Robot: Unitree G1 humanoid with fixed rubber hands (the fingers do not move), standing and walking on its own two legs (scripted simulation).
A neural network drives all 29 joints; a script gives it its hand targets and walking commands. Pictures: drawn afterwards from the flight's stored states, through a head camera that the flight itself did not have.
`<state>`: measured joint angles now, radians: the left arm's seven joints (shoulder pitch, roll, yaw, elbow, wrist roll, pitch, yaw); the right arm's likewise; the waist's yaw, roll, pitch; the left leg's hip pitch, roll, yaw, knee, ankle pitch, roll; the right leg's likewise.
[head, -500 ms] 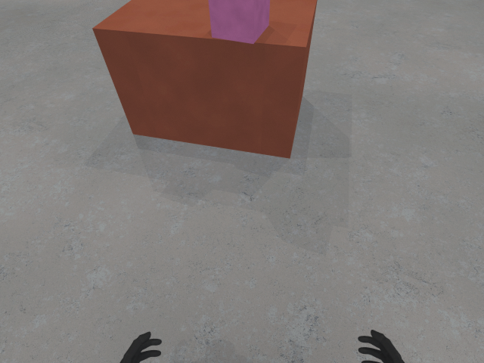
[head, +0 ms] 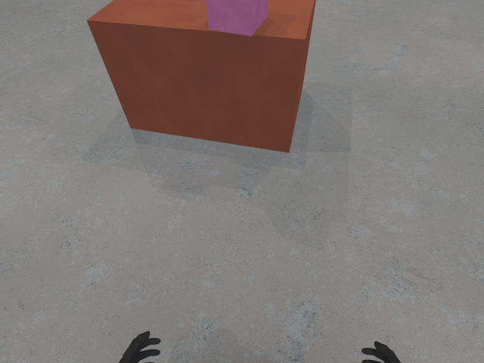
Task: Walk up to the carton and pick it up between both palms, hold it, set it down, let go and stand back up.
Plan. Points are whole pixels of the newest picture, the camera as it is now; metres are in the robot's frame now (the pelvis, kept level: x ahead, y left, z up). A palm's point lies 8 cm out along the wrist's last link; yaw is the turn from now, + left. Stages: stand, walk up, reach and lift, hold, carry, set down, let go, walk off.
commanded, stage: stand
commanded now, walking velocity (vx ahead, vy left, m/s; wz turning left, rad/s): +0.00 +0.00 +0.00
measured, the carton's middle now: out of the picture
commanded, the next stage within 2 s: none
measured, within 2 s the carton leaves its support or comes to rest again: neither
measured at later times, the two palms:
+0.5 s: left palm out of the picture +0.10 +0.22 -0.11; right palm out of the picture +0.10 -0.23 -0.11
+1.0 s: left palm out of the picture +0.07 +0.23 -0.12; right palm out of the picture +0.07 -0.23 -0.11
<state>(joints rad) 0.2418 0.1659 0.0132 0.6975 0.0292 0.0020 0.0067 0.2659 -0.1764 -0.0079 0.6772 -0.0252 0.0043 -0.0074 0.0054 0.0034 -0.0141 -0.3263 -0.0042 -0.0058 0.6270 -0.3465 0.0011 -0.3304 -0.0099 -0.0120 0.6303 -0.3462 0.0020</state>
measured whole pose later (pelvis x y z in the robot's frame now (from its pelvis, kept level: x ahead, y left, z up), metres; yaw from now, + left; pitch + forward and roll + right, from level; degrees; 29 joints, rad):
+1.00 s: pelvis +0.00 +0.00 +0.01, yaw -1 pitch +0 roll +0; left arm 0.29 0.17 0.03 0.85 0.02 0.00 0.03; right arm 0.27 -0.17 -0.03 0.82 -0.02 0.00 -0.03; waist 0.00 0.00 -0.01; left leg -0.24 0.01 0.01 0.55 -0.32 0.00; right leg -0.25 0.00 0.00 0.55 -0.31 0.00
